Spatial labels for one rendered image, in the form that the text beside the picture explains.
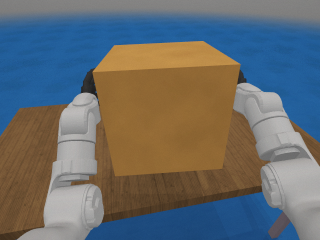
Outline table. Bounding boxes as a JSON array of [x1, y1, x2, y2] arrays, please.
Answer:
[[0, 104, 320, 240]]

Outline carton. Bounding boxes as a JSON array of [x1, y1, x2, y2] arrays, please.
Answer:
[[92, 41, 241, 177]]

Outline robot right upper arm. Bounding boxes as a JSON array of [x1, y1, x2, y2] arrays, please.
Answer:
[[260, 157, 320, 240]]

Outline left robot hand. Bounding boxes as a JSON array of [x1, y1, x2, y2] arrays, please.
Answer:
[[80, 67, 100, 106]]

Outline left robot forearm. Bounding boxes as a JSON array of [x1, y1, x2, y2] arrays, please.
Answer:
[[43, 92, 101, 225]]

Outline right robot forearm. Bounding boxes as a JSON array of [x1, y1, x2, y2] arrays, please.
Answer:
[[233, 83, 320, 170]]

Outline right robot hand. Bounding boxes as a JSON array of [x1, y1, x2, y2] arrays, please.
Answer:
[[237, 70, 247, 85]]

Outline robot left upper arm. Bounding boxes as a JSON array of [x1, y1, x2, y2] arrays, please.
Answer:
[[17, 183, 104, 240]]

